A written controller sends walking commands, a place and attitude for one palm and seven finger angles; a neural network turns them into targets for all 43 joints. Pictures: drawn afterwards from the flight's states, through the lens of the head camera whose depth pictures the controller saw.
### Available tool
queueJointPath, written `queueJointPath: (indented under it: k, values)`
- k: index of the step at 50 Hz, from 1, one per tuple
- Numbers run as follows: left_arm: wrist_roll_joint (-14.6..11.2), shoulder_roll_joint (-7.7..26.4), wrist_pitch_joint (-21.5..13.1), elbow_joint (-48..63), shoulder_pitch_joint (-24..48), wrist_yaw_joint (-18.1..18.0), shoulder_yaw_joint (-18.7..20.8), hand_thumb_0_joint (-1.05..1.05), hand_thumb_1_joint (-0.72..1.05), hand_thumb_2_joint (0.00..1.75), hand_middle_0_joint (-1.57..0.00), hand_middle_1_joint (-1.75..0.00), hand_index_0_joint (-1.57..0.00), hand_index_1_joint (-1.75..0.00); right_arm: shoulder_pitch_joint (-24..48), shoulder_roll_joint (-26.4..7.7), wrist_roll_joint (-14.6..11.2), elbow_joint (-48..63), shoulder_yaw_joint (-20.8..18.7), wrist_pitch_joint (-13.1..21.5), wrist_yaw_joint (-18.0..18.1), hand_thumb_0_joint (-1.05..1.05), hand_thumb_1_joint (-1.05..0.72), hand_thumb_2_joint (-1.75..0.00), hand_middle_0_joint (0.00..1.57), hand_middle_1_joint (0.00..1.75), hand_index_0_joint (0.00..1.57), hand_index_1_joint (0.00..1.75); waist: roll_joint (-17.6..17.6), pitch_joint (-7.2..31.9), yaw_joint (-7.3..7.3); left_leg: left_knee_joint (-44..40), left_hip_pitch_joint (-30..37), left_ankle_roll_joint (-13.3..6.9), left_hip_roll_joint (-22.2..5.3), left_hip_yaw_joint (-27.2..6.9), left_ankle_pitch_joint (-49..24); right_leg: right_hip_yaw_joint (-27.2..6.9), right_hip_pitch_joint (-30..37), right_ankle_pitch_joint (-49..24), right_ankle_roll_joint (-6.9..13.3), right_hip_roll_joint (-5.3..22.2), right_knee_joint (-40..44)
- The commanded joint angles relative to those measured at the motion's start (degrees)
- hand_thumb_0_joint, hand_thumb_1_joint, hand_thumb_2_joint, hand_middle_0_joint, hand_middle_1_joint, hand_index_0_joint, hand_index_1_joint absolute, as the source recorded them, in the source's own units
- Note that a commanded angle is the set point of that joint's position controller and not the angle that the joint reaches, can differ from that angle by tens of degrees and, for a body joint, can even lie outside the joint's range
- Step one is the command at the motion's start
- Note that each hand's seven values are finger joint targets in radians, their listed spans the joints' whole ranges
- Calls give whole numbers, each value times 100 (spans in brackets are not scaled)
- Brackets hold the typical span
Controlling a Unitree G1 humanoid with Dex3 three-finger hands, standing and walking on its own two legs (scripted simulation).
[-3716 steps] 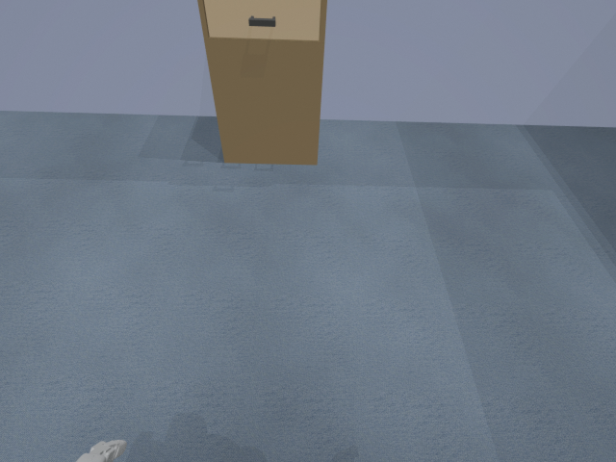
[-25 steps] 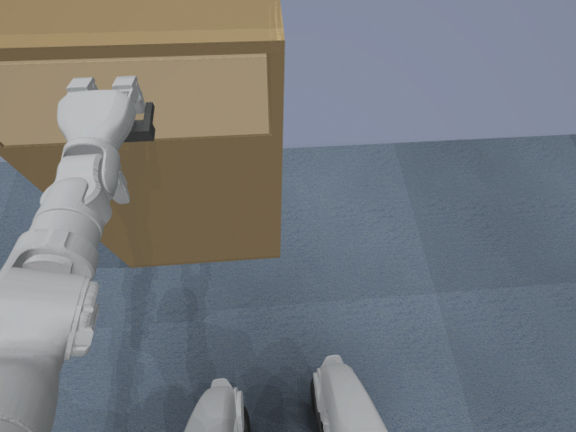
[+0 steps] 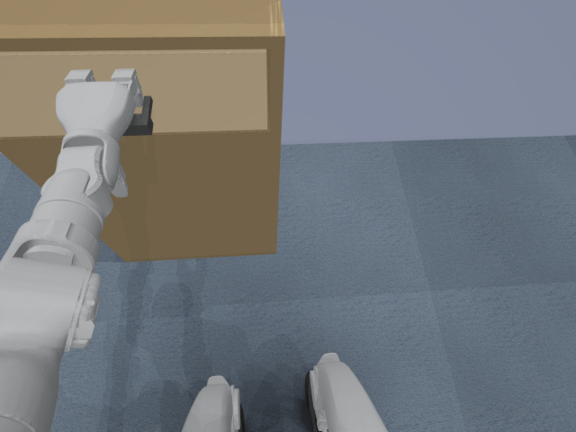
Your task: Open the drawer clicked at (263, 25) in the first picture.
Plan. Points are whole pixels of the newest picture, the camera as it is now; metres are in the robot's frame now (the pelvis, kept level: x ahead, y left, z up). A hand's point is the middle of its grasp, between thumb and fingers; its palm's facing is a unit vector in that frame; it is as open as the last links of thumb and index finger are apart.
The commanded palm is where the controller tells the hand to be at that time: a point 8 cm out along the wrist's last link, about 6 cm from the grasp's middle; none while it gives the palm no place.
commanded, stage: lift the hand off the handle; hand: left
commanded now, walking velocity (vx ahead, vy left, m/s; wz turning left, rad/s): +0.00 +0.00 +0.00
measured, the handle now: (116, 114) +0.58 +0.20 +0.03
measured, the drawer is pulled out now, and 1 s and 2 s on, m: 0.00 0.00 0.00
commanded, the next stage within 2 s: draw the hand back to the body in 1.14 s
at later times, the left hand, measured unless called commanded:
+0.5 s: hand (104, 123) +0.53 +0.20 +0.06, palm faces -0.07 -0.01 -1.00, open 13.2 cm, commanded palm +0.54 +0.20 +0.16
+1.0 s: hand (77, 63) +0.54 +0.20 +0.15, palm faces -0.02 +0.02 -1.00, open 13.0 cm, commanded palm +0.53 +0.20 +0.23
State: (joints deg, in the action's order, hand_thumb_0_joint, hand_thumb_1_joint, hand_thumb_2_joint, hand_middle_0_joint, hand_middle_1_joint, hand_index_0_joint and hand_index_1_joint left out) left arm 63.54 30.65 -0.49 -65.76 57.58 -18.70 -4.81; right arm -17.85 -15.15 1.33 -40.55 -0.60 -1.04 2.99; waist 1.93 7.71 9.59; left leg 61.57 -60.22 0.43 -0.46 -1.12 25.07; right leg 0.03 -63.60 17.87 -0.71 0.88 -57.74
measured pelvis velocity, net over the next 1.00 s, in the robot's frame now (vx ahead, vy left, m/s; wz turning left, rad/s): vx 0.07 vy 0.00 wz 0.00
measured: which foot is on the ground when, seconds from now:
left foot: down 0.00-1.00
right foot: down 0.00-1.00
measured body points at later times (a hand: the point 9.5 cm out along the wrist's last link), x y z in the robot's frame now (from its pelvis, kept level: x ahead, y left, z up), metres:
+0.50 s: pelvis +0.05 +0.01 +0.04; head +0.16 +0.00 +0.48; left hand +0.53 +0.20 +0.12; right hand +0.05 -0.27 -0.08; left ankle +0.03 +0.13 -0.65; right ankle +0.08 -0.13 -0.65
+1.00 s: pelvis +0.07 +0.00 +0.07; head +0.14 -0.02 +0.51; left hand +0.54 +0.20 +0.21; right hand +0.15 -0.26 -0.07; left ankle +0.03 +0.13 -0.65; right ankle +0.08 -0.13 -0.65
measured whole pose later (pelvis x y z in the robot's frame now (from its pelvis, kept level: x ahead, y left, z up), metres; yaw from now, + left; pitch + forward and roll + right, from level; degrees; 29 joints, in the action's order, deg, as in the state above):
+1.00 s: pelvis +0.07 +0.00 +0.07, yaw +0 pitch +12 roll +0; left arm 58.9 26.4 -1.0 -52.7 47.6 -10.8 -8.1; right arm -14.6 -14.2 -0.5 -40.8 -1.6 -3.3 3.5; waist 3.7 4.4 3.8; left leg 36.4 -27.8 0.3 -0.4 -0.9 20.7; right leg 0.3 -32.0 15.4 -0.8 1.1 -35.4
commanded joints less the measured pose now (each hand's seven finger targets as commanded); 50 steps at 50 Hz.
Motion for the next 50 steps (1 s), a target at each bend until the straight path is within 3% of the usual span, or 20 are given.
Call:
queueJointPath:
  k: [1,5,6,9,12,14,17,19,24,29,33,35,36,37,38,39,41,46,50]
  values:
    - [-47,1528,88,1256,3025,-106,381,0,-50,30,-30,-120,-30,-120,-945,-901,-37,262,-328,68,96,0,-90,-90,20,30,20,30,443,2838,182,-1186,1607,-268,207,105,-59,33,2077,237,133,-241,1109]
    - [-122,1763,-108,1614,3113,-95,552,0,-50,30,-30,-120,-30,-120,-946,-897,-34,265,-323,111,157,0,-90,-90,20,30,20,30,366,2974,123,-1373,1906,-294,201,87,-213,4,2434,100,127,-247,1296]
    - [-152,1663,-154,1679,3066,-81,496,0,-50,30,-30,-120,-30,-120,-941,-881,-42,290,-325,119,171,0,-90,-90,20,30,20,30,412,2942,108,-1430,1984,-288,210,97,-241,1,2484,78,132,-256,1356]
    - [-215,1785,-372,1972,3116,-112,620,0,-50,30,-30,-120,-30,-120,-957,-891,-28,270,-341,144,189,0,-90,-90,20,30,20,30,386,2998,59,-1553,2268,-278,198,69,-480,9,2669,-113,148,-275,1452]
    - [-204,1607,-493,2034,2938,-191,558,0,-50,30,-30,-120,-30,-120,-987,-882,-18,209,-366,153,182,0,-90,-90,20,30,20,30,548,2840,17,-1661,2502,-255,203,83,-787,47,2685,-335,174,-290,1556]
    - [-239,1689,-537,2097,2822,-239,682,0,-50,30,-30,-120,-30,-120,-987,-913,-12,187,-398,118,159,0,-90,-90,20,30,20,30,436,2882,-26,-1719,2694,-233,198,74,-1061,63,2820,-553,187,-317,1599]
    - [-202,1376,-597,2343,2928,-389,507,0,-50,30,-30,-120,-30,-120,-998,-886,2,147,-444,136,129,0,-90,-90,20,30,20,30,606,2807,-10,-1806,3013,-201,202,67,-1408,122,2802,-785,207,-333,1674]
    - [-196,1508,-599,2581,2988,-476,637,0,-50,30,-30,-120,-30,-120,-969,-918,14,122,-473,108,117,0,-90,-90,20,30,20,30,632,2979,-47,-1837,3326,-168,190,72,-1827,147,2963,-1103,226,-351,1692]
    - [-254,1404,-535,3090,3026,-562,628,0,-50,30,-30,-120,-30,-120,-871,-890,22,140,-523,51,92,0,-90,-90,20,30,20,30,845,3255,-100,-1894,3995,-87,189,91,-2743,212,3271,-1750,234,-376,1748]
    - [-322,1341,-399,3327,3017,-543,592,0,-50,30,-30,-120,-30,-120,-736,-851,-9,157,-513,0,103,0,-90,-90,20,30,20,30,798,3154,-115,-2006,4325,-34,167,98,-3311,262,3526,-2097,219,-370,1845]
    - [-379,1493,-372,3697,2753,-435,777,0,-50,30,-30,-120,-30,-120,-600,-807,-37,239,-508,-41,115,0,-90,-90,20,30,20,30,746,3288,-271,-2077,4599,-11,159,114,-3964,246,3925,-2562,193,-355,1900]
    - [-414,1151,-342,3719,2679,-339,514,0,-50,30,-30,-120,-30,-120,-539,-741,-66,270,-501,-45,114,0,-90,-90,20,30,20,30,795,3085,-248,-2116,4729,31,143,102,-4255,285,3887,-2616,187,-359,1949]
    - [-429,1061,-297,3668,2638,-302,453,0,-50,30,-30,-120,-30,-120,-526,-749,-75,232,-517,-50,90,0,-90,-90,20,30,20,30,809,2994,-235,-2151,4789,35,134,122,-4210,297,3863,-2590,184,-364,2009]
    - [-406,1233,-252,3565,2554,-288,599,0,-50,30,-30,-120,-30,-120,-483,-757,-86,221,-503,-62,85,0,-90,-90,20,30,20,30,597,2850,-288,-2201,4650,4,135,130,-4059,289,3971,-2561,181,-360,2045]
    - [-410,1191,-188,3443,2539,-240,519,0,-50,30,-30,-120,-30,-120,-428,-757,-116,235,-479,-82,75,0,-90,-90,20,30,20,30,587,2697,-275,-2296,4557,-10,158,142,-3796,276,4031,-2475,188,-360,2105]
    - [-419,1230,-157,3378,2650,-180,541,0,-50,30,-30,-120,-30,-120,-388,-761,-123,253,-471,-102,90,0,-90,-90,20,30,20,30,348,2637,-239,-2342,4471,-58,179,172,-3614,255,4185,-2499,187,-347,2153]
    - [-396,1017,-64,3180,2624,-85,339,0,-50,30,-30,-120,-30,-120,-351,-730,-162,244,-469,-102,68,0,-90,-90,20,30,20,30,337,2465,-254,-2482,4446,-70,194,175,-3351,272,4182,-2364,201,-341,2216]
    - [-478,1073,-23,2903,2767,285,281,0,-50,30,-30,-120,-30,-120,-199,-736,-204,325,-406,-131,108,0,-90,-90,20,30,20,30,175,2170,-279,-2753,4281,-145,243,254,-2701,195,4455,-2135,190,-278,2444]
    - [-482,1281,-197,3031,2737,539,423,0,-50,30,-30,-120,-30,-120,-149,-723,-185,416,-399,-128,158,0,-90,-90,20,30,20,30,79,2395,-384,-2820,4362,-184,263,300,-2851,139,4810,-2379,176,-245,2495]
